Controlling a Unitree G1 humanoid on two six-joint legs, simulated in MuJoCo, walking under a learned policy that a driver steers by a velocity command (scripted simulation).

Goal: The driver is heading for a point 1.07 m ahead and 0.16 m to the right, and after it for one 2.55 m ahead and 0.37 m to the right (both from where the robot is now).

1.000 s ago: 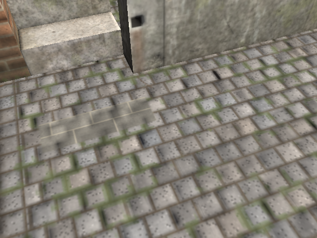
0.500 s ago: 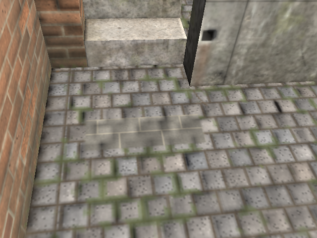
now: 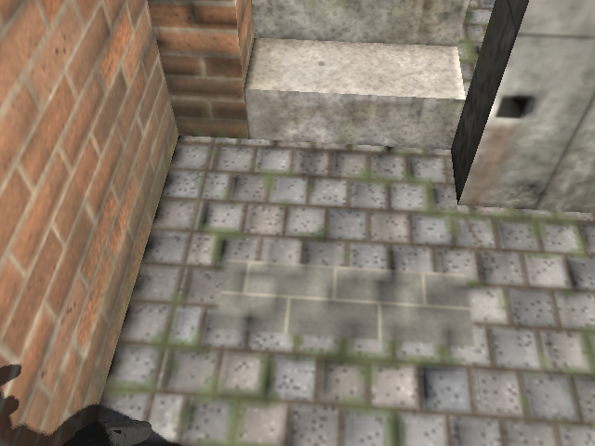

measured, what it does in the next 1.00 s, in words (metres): walks ahead: left foot, then right foot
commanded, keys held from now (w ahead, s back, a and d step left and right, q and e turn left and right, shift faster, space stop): w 1.00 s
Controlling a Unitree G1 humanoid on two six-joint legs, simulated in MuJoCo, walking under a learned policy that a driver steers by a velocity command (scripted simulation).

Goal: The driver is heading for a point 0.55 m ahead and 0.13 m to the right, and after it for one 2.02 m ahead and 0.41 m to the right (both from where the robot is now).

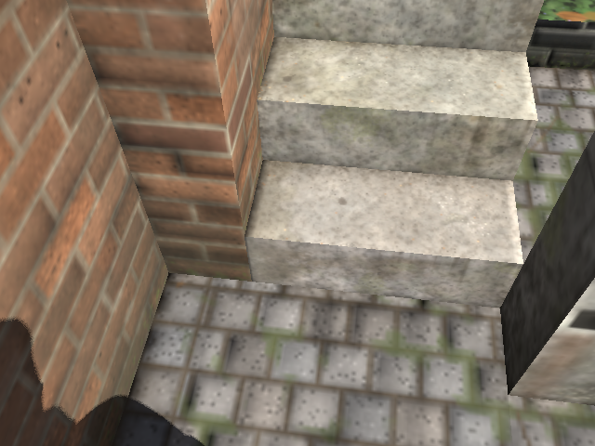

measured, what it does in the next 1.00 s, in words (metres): walks ahead: left foot, then right foot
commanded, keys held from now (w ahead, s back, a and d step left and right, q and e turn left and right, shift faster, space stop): w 0.48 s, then w+e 0.52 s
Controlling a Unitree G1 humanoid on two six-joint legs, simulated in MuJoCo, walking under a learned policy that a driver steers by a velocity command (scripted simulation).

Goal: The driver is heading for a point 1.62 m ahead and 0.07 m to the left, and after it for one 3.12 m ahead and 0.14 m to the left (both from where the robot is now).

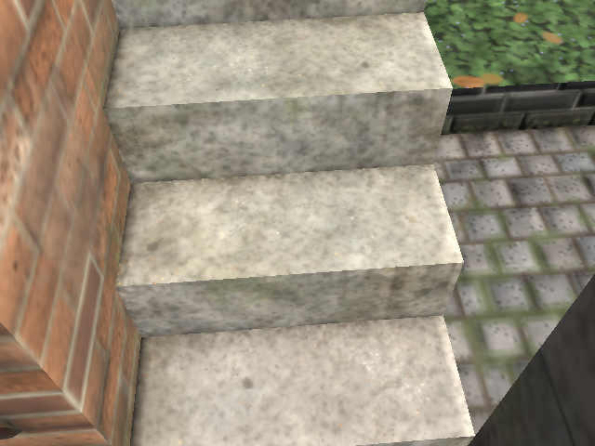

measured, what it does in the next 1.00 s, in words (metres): walks ahead: left foot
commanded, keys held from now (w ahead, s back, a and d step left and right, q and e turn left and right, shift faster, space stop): w+e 0.28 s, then w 0.72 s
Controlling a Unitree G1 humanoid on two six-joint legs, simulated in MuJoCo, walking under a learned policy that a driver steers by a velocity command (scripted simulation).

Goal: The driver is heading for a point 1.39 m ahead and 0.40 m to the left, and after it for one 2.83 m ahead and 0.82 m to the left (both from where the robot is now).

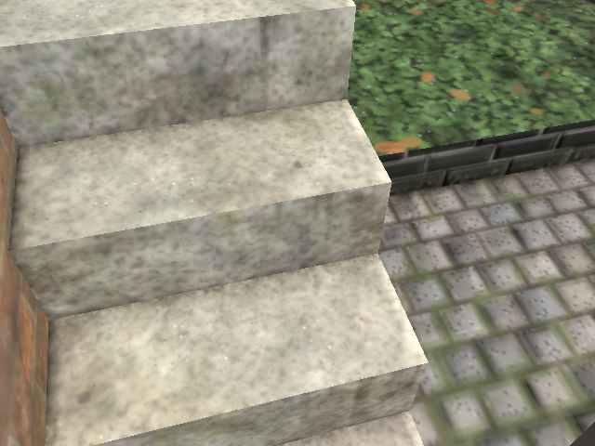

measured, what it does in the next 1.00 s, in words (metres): stands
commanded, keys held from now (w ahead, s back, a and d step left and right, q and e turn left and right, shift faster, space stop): w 1.00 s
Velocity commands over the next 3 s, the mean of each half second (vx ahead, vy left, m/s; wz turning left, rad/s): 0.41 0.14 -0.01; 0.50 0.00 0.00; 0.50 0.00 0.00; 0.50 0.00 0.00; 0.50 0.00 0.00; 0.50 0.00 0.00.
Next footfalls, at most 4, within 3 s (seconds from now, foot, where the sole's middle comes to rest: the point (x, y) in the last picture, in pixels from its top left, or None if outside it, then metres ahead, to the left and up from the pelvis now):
none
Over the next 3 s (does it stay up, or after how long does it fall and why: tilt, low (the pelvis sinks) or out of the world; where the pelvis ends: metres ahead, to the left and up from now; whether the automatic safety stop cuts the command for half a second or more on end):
stays up -0.02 -0.02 0.00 its command is cut before an obstacle from the start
